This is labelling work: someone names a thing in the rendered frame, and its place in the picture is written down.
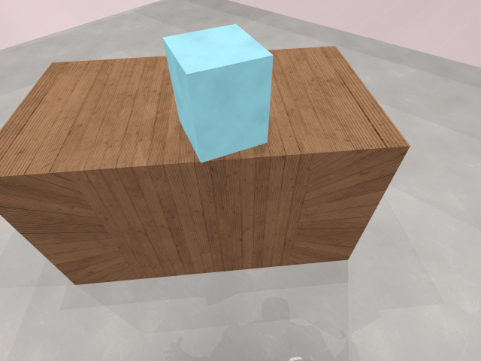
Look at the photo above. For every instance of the pedestal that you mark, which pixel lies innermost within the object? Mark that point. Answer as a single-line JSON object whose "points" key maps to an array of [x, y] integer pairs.
{"points": [[98, 174]]}

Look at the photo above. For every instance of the carton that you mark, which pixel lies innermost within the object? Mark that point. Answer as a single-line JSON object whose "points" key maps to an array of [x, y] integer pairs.
{"points": [[221, 78]]}

